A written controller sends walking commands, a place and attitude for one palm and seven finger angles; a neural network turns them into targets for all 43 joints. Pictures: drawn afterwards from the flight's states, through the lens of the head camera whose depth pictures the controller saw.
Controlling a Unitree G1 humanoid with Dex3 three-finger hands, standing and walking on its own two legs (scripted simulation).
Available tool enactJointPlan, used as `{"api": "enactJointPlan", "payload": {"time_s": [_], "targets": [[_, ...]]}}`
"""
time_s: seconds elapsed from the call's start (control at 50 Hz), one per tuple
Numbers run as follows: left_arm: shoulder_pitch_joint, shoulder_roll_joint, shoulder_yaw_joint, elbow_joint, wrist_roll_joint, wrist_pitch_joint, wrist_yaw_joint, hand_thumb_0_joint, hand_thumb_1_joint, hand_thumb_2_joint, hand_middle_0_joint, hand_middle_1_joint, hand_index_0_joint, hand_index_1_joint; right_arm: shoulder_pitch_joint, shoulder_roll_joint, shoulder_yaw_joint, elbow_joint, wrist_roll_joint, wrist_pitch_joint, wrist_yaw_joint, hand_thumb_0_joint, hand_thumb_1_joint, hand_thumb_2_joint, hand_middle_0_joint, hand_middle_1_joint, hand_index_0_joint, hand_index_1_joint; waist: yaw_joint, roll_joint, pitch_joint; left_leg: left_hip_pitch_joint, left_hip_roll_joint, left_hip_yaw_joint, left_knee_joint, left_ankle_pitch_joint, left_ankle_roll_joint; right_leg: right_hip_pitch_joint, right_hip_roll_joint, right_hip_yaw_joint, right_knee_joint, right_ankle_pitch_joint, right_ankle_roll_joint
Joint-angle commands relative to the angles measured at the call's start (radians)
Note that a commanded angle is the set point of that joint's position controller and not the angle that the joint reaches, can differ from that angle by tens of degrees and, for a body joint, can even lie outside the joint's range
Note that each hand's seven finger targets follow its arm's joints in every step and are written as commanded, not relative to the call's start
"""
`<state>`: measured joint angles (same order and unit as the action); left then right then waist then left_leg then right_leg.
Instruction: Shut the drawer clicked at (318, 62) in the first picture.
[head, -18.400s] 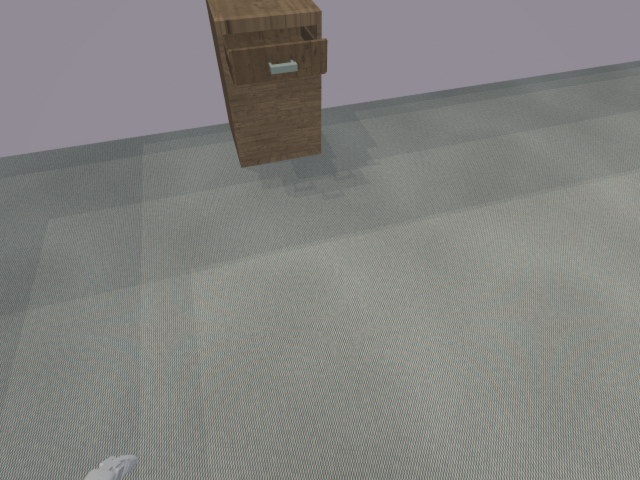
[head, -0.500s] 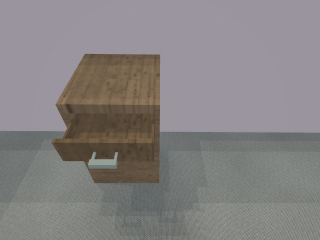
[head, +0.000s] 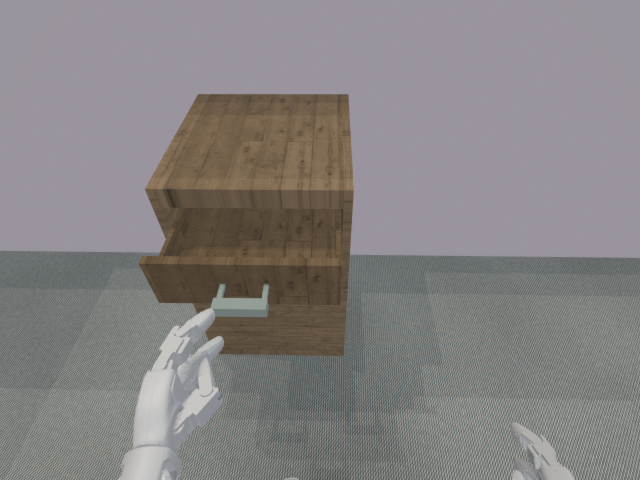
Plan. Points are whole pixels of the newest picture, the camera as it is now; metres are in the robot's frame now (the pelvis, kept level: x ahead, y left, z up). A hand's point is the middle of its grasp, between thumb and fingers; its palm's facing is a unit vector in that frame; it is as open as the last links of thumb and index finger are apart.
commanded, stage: raise the hand and make a fist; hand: left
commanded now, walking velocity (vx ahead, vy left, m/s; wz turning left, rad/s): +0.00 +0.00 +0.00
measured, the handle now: (242, 298) +0.49 +0.16 -0.14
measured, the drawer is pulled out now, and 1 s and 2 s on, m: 0.16 0.16 0.16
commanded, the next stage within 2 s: bring the fist close to the handle in 1.64 s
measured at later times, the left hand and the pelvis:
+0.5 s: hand (258, 397) +0.25 +0.09 -0.03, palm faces -0.25 -0.97 +0.06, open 4.2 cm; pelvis +0.01 +0.02 -0.08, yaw -2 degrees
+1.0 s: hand (224, 380) +0.28 +0.14 -0.04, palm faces +0.01 -1.00 +0.02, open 3.1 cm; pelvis +0.04 +0.03 -0.08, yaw -4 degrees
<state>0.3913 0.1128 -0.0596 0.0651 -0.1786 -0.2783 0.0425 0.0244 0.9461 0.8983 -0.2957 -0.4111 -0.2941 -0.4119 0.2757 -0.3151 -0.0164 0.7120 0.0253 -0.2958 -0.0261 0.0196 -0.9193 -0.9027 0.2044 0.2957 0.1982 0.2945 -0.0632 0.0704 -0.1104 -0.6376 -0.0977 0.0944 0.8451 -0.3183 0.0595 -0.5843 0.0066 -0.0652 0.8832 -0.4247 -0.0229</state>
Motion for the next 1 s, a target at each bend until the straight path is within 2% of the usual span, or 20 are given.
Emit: {"api": "enactJointPlan", "payload": {"time_s": [0.0,0.08,0.14,0.2,0.28,0.34,0.38,0.42,0.48,0.54,0.58,0.62,0.66,0.68,0.7,0.76,0.82,0.88,0.92,0.98], "targets": [[0.152,0.011,-0.019,-0.013,-0.008,-0.29,-0.19,0.0,0.9,0.9,-0.48,-0.603,-0.48,-0.603,-0.178,-0.084,-0.059,-0.284,-0.025,-0.03,0.042,0.0,-0.9,-0.9,0.2,0.3,0.2,0.3,0.071,-0.328,0.016,-0.168,0.079,-0.13,0.086,-0.236,-0.065,-0.274,-0.007,0.061,-0.047,-0.364,-0.024],[0.139,0.15,0.102,-0.061,0.102,-0.227,-0.124,0.0,0.9,0.9,-0.56,-0.69,-0.56,-0.69,-0.225,-0.087,-0.046,-0.438,-0.011,0.083,0.064,0.0,-0.9,-0.9,0.2,0.3,0.2,0.3,0.161,0.068,-0.028,-0.175,0.08,-0.212,-0.022,-0.462,-0.073,-0.33,0.004,0.026,0.147,-0.265,-0.053],[-0.027,0.088,0.047,-0.266,0.111,-0.202,-0.042,0.0,0.9,0.9,-0.62,-0.755,-0.62,-0.755,-0.192,-0.067,-0.043,-0.474,-0.011,0.153,0.07,0.0,-0.9,-0.9,0.2,0.3,0.2,0.3,0.135,0.085,-0.144,-0.117,0.132,-0.373,-0.049,-0.546,-0.103,-0.441,0.001,0.034,0.269,-0.183,-0.037],[-0.209,0.082,0.031,-0.576,0.064,-0.306,0.008,0.0,0.9,0.9,-0.68,-0.82,-0.68,-0.82,-0.143,-0.051,-0.054,-0.449,-0.025,0.163,0.055,0.0,-0.9,-0.9,0.2,0.3,0.2,0.3,0.069,0.139,-0.268,-0.013,0.177,-0.475,0.004,-0.53,-0.108,-0.561,0.011,0.048,0.321,-0.156,-0.013],[-0.201,-0.029,-0.176,-0.593,0.049,-0.367,-0.073,0.0,0.9,0.9,-0.76,-0.907,-0.76,-0.907,-0.127,-0.069,-0.019,-0.395,-0.025,0.118,0.045,0.0,-0.9,-0.9,0.2,0.3,0.2,0.3,-0.023,0.069,-0.234,-0.003,0.188,-0.522,0.056,-0.464,-0.1,-0.64,0.018,0.035,0.322,-0.126,-0.004],[-0.121,-0.034,-0.217,-0.338,0.074,-0.269,-0.157,0.0,0.9,0.9,-0.82,-0.972,-0.82,-0.972,-0.097,-0.093,-0.022,-0.363,-0.012,0.11,0.03,0.0,-0.9,-0.9,0.2,0.3,0.2,0.3,-0.054,-0.062,-0.145,-0.108,0.196,-0.529,0.081,-0.522,-0.088,-0.656,0.013,0.026,0.295,-0.137,0.007],[-0.029,-0.002,-0.166,-0.144,0.1,-0.143,-0.194,0.0,0.9,0.9,-0.86,-1.015,-0.86,-1.015,-0.098,-0.106,-0.02,-0.37,0.008,0.137,0.024,0.0,-0.9,-0.9,0.2,0.3,0.2,0.3,-0.017,-0.126,-0.131,-0.152,0.183,-0.496,0.063,-0.533,-0.089,-0.605,0.011,0.018,0.289,-0.142,0.002],[0.0,0.056,-0.091,-0.16,0.102,-0.03,-0.199,0.0,0.9,0.9,-0.9,-1.058,-0.9,-1.058,-0.128,-0.107,-0.02,-0.429,0.033,0.178,0.019,0.0,-0.9,-0.9,0.2,0.3,0.2,0.3,0.061,-0.154,-0.236,-0.148,0.15,-0.418,0.04,-0.441,-0.086,-0.455,0.004,0.013,0.273,-0.139,-0.012],[0.07,0.151,0.114,-0.228,0.055,0.051,-0.105,0.0,0.9,0.9,-0.96,-1.123,-0.96,-1.123,-0.163,-0.071,-0.014,-0.475,0.024,0.229,0.001,0.0,-0.9,-0.9,0.2,0.3,0.2,0.3,0.16,-0.185,-0.364,-0.147,0.112,-0.308,0.056,-0.234,-0.088,-0.276,0.023,0.012,0.24,-0.091,-0.027],[0.047,0.071,0.105,-0.499,0.0,-0.064,0.025,0.0,0.9,0.9,-1.02,-1.188,-1.02,-1.188,-0.122,-0.014,-0.016,-0.469,0.005,0.225,0.005,0.0,-0.9,-0.9,0.2,0.3,0.2,0.3,0.159,-0.094,-0.406,-0.029,0.147,-0.319,0.09,-0.003,-0.119,-0.323,0.028,0.011,0.26,0.002,-0.023],[0.072,0.084,0.069,-0.571,0.021,-0.149,0.041,0.0,0.9,0.9,-1.06,-1.232,-1.06,-1.232,-0.094,-0.013,-0.023,-0.435,0.001,0.216,0.016,0.0,-0.9,-0.9,0.2,0.3,0.2,0.3,0.139,-0.012,-0.404,0.033,0.177,-0.352,0.086,0.106,-0.14,-0.397,0.025,0.017,0.284,0.012,-0.02],[0.085,0.015,-0.064,-0.592,0.05,-0.235,0.028,0.0,0.9,0.9,-1.1,-1.275,-1.1,-1.275,-0.074,-0.024,-0.027,-0.402,-0.01,0.2,0.035,0.0,-0.9,-0.9,0.2,0.3,0.2,0.3,0.083,0.066,-0.357,0.096,0.21,-0.393,0.103,0.177,-0.156,-0.522,0.021,0.015,0.315,-0.016,-0.007],[0.048,-0.03,-0.17,-0.53,0.088,-0.315,0.003,0.0,0.9,0.9,-1.14,-1.318,-1.14,-1.318,-0.074,-0.047,-0.031,-0.367,-0.019,0.175,0.057,0.0,-0.9,-0.9,0.2,0.3,0.2,0.3,0.026,0.097,-0.267,0.065,0.22,-0.443,0.126,0.101,-0.158,-0.647,0.016,0.017,0.356,-0.078,0.0],[0.022,-0.071,-0.227,-0.468,0.103,-0.329,-0.017,0.0,0.9,0.9,-1.16,-1.34,-1.16,-1.34,-0.074,-0.051,-0.034,-0.362,-0.021,0.17,0.062,0.0,-0.9,-0.9,0.2,0.3,0.2,0.3,-0.018,0.029,-0.21,0.002,0.217,-0.452,0.135,0.019,-0.139,-0.666,0.013,0.014,0.351,-0.098,0.003],[0.03,-0.067,-0.228,-0.386,0.11,-0.331,-0.034,0.0,0.9,0.9,-1.18,-1.362,-1.18,-1.362,-0.075,-0.065,-0.041,-0.356,-0.019,0.165,0.062,0.0,-0.9,-0.9,0.2,0.3,0.2,0.3,-0.025,-0.002,-0.169,-0.063,0.207,-0.45,0.14,-0.096,-0.134,-0.671,0.01,0.012,0.346,-0.118,0.002],[0.12,-0.028,-0.188,-0.265,0.125,-0.261,-0.073,0.0,0.9,0.9,-1.24,-1.427,-1.24,-1.427,-0.085,-0.089,-0.054,-0.401,-0.006,0.18,0.051,0.0,-0.9,-0.9,0.2,0.3,0.2,0.3,0.006,-0.094,-0.195,-0.139,0.184,-0.437,0.122,-0.267,-0.122,-0.59,0.004,0.017,0.319,-0.124,-0.005],[0.083,0.109,-0.037,-0.343,0.16,-0.181,-0.046,0.0,0.9,0.9,-1.3,-1.492,-1.3,-1.492,-0.067,-0.088,-0.062,-0.453,-0.001,0.229,0.04,0.0,-0.9,-0.9,0.2,0.3,0.2,0.3,0.077,-0.052,-0.374,-0.02,0.183,-0.411,0.124,-0.014,-0.139,-0.518,0.003,0.021,0.353,-0.035,-0.008],[0.022,0.133,0.061,-0.534,0.118,-0.185,0.038,0.0,0.9,0.9,-1.36,-1.557,-1.36,-1.557,-0.054,-0.058,-0.063,-0.465,-0.01,0.263,0.035,0.0,-0.9,-0.9,0.2,0.3,0.2,0.3,0.127,0.042,-0.499,0.155,0.215,-0.472,0.101,0.205,-0.193,-0.555,0.007,0.033,0.412,-0.006,0.003],[0.009,0.032,0.0,-0.567,0.065,-0.204,0.067,0.0,0.9,0.9,-1.4,-1.6,-1.4,-1.6,-0.058,-0.036,-0.053,-0.459,-0.008,0.27,0.04,0.0,-0.9,-0.9,0.2,0.3,0.2,0.3,0.095,0.034,-0.451,0.191,0.226,-0.485,0.085,0.217,-0.192,-0.581,0.007,0.034,0.402,-0.032,0.012],[-0.025,-0.034,-0.113,-0.537,0.069,-0.236,0.054,0.0,0.9,0.9,-1.4,-1.6,-1.4,-1.6,-0.061,-0.043,-0.043,-0.433,-0.007,0.257,0.044,0.0,-0.9,-0.9,0.2,0.3,0.2,0.3,0.04,-0.001,-0.39,0.132,0.224,-0.474,0.105,0.19,-0.169,-0.577,0.007,0.033,0.36,-0.035,0.013]]}}
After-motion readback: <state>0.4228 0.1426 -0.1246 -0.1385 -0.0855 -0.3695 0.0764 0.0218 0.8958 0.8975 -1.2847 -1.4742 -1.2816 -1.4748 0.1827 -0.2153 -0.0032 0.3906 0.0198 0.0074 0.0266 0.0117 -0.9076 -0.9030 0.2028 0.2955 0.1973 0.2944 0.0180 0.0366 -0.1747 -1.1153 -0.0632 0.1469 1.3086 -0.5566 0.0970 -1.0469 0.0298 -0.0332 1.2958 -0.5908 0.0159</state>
